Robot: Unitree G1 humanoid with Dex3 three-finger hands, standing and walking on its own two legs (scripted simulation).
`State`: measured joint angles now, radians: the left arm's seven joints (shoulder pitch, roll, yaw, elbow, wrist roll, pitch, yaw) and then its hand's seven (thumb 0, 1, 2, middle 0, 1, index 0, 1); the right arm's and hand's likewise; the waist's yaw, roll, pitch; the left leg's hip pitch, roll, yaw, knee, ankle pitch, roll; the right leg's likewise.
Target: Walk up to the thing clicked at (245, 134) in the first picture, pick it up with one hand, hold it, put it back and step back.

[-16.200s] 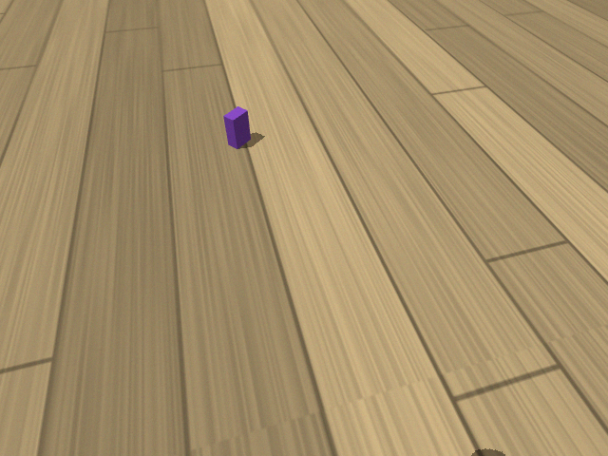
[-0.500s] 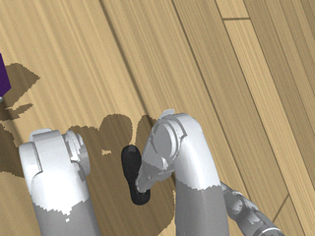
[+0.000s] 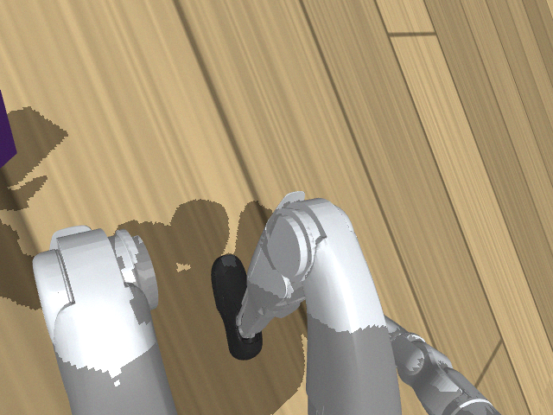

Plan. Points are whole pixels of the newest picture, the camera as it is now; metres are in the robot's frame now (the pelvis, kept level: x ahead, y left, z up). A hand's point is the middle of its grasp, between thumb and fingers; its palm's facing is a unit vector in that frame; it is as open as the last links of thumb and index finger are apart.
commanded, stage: settle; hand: left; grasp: from the side
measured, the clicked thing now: out of the picture +0.46 +0.29 -0.20
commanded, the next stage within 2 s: lift in 1.74 s
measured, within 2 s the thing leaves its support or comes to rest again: leaves its support in 0.28 s
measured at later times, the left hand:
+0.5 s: hand out of the picture +0.43 +0.32 -0.11, palm faces +0.40 -0.92 -0.04, open 10.7 cm
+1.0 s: hand out of the picture +0.42 +0.33 -0.02, palm faces +0.38 -0.92 -0.06, open 10.9 cm
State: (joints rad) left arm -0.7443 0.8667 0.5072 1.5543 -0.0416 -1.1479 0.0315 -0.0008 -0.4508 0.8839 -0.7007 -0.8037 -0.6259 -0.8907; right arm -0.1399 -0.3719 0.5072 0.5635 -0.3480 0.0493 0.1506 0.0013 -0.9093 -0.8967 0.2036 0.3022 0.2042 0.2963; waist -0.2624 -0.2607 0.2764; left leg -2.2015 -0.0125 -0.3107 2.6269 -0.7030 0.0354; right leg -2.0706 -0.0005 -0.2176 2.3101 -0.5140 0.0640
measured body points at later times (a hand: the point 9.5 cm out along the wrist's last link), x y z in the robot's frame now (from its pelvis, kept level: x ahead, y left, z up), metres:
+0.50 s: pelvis +0.01 -0.01 +0.01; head +0.21 +0.17 +0.36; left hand +0.40 +0.37 -0.10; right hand +0.17 -0.25 -0.04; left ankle +0.09 +0.11 -0.26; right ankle +0.17 -0.13 -0.26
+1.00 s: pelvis +0.02 -0.01 +0.05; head +0.22 +0.11 +0.43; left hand +0.39 +0.37 -0.01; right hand +0.20 -0.26 -0.05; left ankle +0.09 +0.11 -0.26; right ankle +0.17 -0.13 -0.26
